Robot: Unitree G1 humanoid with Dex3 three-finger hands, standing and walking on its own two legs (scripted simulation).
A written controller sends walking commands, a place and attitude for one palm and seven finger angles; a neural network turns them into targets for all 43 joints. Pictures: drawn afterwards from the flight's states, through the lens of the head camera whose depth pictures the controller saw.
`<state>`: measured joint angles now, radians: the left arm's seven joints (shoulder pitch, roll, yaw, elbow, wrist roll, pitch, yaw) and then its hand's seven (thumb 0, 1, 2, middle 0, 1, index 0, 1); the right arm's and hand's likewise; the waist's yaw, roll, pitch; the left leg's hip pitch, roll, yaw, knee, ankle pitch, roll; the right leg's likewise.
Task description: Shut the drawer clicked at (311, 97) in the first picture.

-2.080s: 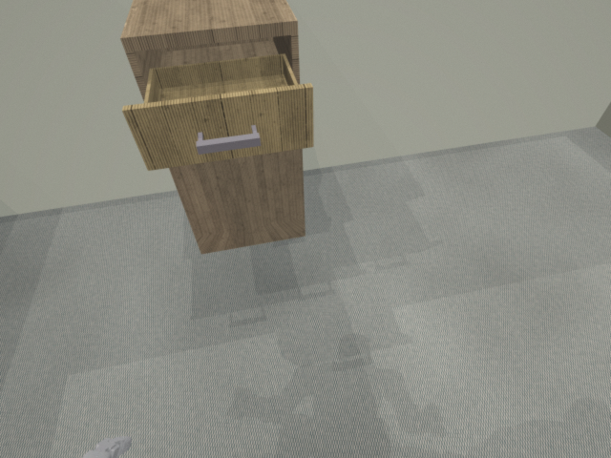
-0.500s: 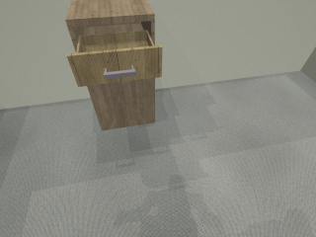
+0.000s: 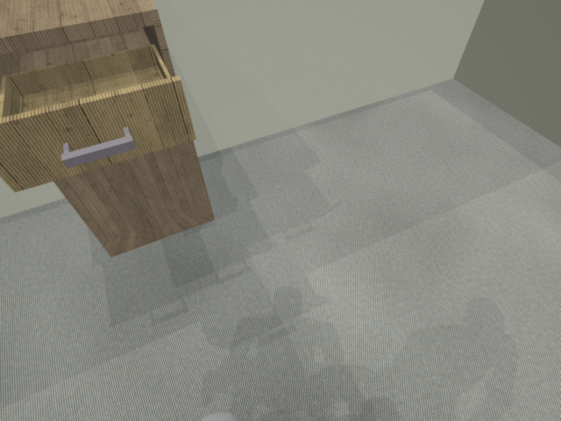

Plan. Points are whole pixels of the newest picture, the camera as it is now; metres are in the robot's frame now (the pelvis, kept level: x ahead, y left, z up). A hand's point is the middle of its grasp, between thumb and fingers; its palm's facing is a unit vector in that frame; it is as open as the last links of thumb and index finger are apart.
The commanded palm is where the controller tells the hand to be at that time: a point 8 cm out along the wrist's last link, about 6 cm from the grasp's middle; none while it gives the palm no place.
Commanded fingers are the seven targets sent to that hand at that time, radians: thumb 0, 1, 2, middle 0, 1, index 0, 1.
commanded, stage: walk to a spot facing it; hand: left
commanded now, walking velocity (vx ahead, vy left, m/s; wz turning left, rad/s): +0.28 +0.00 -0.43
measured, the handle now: (98, 145) +0.60 +0.44 +0.02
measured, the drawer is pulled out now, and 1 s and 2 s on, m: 0.30 0.30 0.30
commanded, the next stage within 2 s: turn to face it in 0.18 s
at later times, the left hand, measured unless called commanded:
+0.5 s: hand (153, 385) +0.19 +0.25 -0.17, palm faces -0.04 -0.98 -0.17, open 7.4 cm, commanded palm none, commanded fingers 0.00 0.90 0.90 -0.20 -0.30 -0.20 -0.30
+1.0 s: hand (160, 311) +0.31 +0.26 -0.13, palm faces +0.14 -0.96 -0.22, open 7.4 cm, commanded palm none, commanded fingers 0.00 0.90 0.90 -0.20 -0.30 -0.20 -0.30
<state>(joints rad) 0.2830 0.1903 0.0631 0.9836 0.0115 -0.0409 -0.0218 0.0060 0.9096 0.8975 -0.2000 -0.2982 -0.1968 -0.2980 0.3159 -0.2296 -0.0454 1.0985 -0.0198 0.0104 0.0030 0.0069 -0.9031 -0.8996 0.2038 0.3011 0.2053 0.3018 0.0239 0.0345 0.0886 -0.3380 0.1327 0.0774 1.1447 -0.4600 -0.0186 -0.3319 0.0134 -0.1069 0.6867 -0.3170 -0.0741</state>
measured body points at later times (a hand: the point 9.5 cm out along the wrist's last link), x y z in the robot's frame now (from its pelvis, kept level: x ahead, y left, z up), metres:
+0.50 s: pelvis +0.17 +0.06 +0.01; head +0.18 +0.10 +0.46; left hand +0.19 +0.30 -0.16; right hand +0.23 -0.17 -0.11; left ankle +0.22 +0.13 -0.72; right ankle +0.07 -0.06 -0.65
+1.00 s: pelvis +0.19 +0.06 +0.02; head +0.21 +0.06 +0.47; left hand +0.30 +0.31 -0.11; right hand +0.19 -0.19 -0.13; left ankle +0.22 +0.13 -0.72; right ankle +0.20 -0.09 -0.68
